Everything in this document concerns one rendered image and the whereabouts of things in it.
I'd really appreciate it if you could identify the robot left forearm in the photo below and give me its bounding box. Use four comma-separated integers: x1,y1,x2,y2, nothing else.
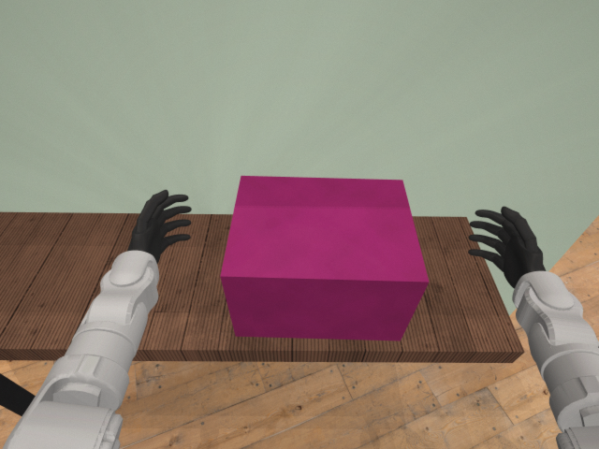
3,251,159,449

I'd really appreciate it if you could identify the right robot hand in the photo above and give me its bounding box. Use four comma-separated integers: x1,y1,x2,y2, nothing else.
468,207,546,289

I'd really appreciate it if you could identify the table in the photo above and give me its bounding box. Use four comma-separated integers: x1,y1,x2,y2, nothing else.
0,212,525,416

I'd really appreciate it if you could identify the left robot hand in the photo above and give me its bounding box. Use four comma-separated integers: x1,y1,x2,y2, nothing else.
128,190,192,264

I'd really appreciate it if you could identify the left robot upper arm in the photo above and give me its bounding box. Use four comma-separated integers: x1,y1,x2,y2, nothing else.
12,400,123,449

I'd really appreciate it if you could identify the robot right forearm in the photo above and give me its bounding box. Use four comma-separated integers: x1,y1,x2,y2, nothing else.
512,271,599,433

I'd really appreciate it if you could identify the right robot upper arm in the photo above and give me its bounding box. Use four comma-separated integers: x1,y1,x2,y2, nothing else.
556,426,599,449

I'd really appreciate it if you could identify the carton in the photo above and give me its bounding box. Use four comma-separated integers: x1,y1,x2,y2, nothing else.
220,176,429,341

